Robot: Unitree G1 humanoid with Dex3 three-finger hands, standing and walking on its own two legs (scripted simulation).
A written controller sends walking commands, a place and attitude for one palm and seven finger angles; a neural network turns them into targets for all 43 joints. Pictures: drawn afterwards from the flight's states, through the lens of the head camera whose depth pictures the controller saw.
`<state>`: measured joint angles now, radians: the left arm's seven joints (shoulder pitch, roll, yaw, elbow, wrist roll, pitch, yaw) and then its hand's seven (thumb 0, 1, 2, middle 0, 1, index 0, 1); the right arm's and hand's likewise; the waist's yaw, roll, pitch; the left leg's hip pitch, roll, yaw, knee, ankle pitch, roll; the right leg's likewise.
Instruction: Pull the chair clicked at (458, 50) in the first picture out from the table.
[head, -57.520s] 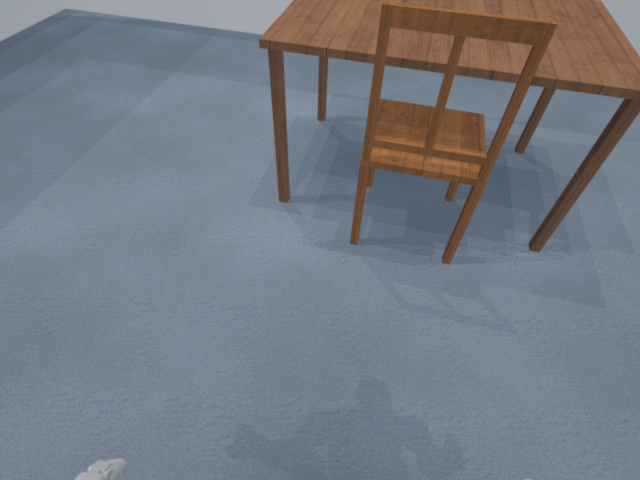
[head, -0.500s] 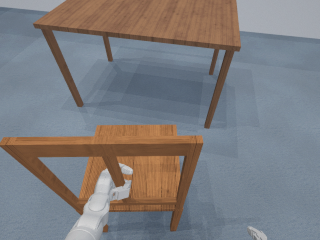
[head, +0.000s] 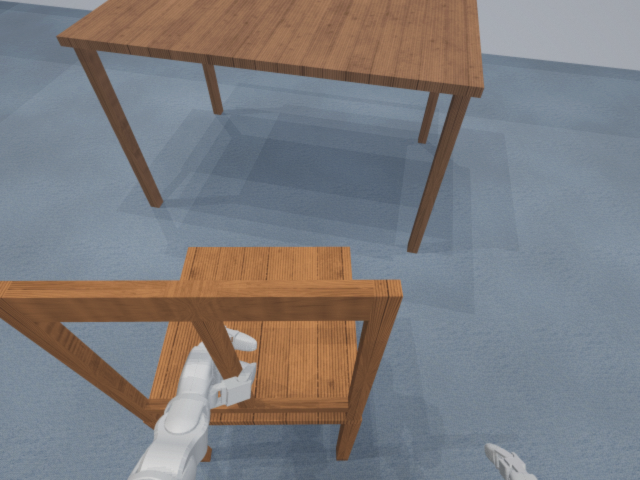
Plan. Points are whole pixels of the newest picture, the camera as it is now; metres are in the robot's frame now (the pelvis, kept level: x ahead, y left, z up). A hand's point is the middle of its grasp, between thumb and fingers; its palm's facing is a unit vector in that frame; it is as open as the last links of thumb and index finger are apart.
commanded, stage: open the thumb and straighten the fingers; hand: left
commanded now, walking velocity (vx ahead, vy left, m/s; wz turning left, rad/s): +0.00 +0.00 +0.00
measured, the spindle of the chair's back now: (230, 369) +0.28 +0.13 -0.07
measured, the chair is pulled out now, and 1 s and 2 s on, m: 0.66 0.66 0.66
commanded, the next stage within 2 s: draw the fingers out of the gap in 0.64 s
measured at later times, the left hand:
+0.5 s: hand (231, 367) +0.28 +0.13 -0.07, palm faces -0.04 -0.99 -0.13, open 15.7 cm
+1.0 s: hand (213, 406) +0.23 +0.15 -0.08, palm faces -0.03 -0.99 -0.13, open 17.4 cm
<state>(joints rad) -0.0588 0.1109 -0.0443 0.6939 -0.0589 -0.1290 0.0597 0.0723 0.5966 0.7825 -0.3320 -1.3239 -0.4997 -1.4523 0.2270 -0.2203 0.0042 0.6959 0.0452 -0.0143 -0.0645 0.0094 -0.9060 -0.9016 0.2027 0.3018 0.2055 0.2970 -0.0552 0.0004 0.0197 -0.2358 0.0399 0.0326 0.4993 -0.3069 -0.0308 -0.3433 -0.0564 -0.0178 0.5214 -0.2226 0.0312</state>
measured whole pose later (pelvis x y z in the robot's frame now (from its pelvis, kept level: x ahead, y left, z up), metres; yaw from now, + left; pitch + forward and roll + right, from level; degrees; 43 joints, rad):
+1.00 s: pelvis +0.02 +0.01 -0.04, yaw +3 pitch +12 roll +0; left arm 0.31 0.19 -0.04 0.07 -0.07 0.15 -0.02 -0.01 -0.53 0.20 -0.01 -0.01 -0.01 -0.01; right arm 0.27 -0.26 0.00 0.52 0.04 -0.11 -0.06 0.01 -0.91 -0.90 0.20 0.30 0.20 0.30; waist -0.06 0.04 -0.11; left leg -0.56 0.03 -0.02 0.85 -0.49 -0.03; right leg -0.63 -0.08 -0.05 0.84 -0.40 0.04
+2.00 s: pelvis +0.00 +0.01 -0.08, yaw +3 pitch +13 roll -2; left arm 0.70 0.22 0.05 -0.39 -0.21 -0.26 -0.16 -0.02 -0.54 0.20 -0.01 0.00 0.00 0.00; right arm 0.19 -0.18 -0.03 0.50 0.07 -0.11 -0.06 0.01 -0.91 -0.90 0.20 0.30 0.20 0.30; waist 0.00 0.05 -0.15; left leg -0.76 0.03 -0.06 1.14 -0.60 -0.03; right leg -0.80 -0.08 -0.07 1.08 -0.49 0.04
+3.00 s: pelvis +0.03 +0.00 +0.00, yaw +2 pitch -2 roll -1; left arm 0.48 0.33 0.36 -0.41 -0.07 -0.04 0.16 0.01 0.83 0.86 -0.20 -0.29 -0.20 -0.29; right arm 0.17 -0.23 -0.01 0.66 0.03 -0.11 -0.08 0.01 -0.91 -0.90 0.20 0.30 0.20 0.30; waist 0.05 0.10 0.01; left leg -0.08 0.05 -0.01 0.46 -0.34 -0.03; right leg -0.16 -0.05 -0.07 0.46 -0.27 0.03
